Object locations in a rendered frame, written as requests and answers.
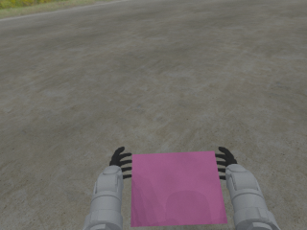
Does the carton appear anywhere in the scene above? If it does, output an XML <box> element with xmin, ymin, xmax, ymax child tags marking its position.
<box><xmin>130</xmin><ymin>150</ymin><xmax>228</xmax><ymax>227</ymax></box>

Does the robot right forearm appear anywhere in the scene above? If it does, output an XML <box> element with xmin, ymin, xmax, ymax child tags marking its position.
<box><xmin>225</xmin><ymin>164</ymin><xmax>281</xmax><ymax>230</ymax></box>

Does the robot left forearm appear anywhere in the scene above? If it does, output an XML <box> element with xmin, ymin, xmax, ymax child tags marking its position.
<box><xmin>83</xmin><ymin>165</ymin><xmax>124</xmax><ymax>230</ymax></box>

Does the robot left hand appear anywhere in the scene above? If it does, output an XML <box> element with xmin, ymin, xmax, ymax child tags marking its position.
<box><xmin>109</xmin><ymin>147</ymin><xmax>132</xmax><ymax>179</ymax></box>

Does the robot right hand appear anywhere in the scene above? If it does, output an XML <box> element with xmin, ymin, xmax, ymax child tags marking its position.
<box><xmin>215</xmin><ymin>147</ymin><xmax>237</xmax><ymax>180</ymax></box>

